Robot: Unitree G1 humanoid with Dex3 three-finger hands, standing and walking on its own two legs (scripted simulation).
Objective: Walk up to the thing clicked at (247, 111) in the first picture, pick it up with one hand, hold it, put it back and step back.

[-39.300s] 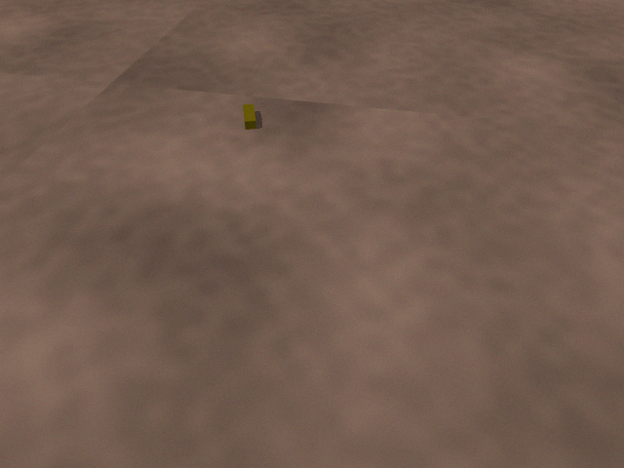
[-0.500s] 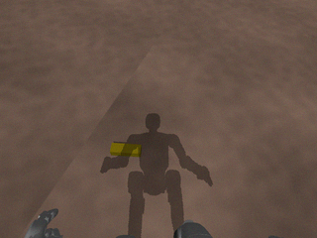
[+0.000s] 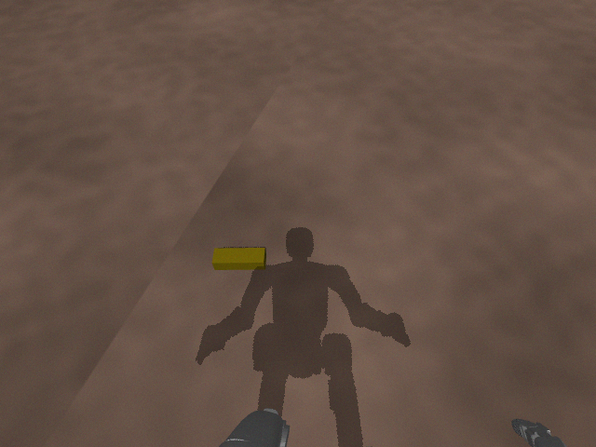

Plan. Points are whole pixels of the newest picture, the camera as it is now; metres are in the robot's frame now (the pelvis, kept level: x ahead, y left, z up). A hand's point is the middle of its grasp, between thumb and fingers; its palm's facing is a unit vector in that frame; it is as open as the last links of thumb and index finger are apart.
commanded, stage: step back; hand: left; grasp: from above
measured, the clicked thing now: (239, 258) +0.81 +0.29 -0.73
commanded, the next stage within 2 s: stand in 1.64 s
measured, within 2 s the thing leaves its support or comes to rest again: neither
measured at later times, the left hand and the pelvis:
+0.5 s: hand out of the picture -0.10 +0.25 -0.15, palm faces +0.00 -0.91 -0.40, open 7.3 cm; pelvis -0.18 -0.03 -0.01, yaw -1 degrees
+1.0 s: hand out of the picture -0.21 +0.26 -0.14, palm faces +0.07 -0.92 -0.39, open 7.4 cm; pelvis -0.24 -0.03 +0.00, yaw +4 degrees
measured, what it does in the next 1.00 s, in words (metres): walks backwards: left foot, then right foot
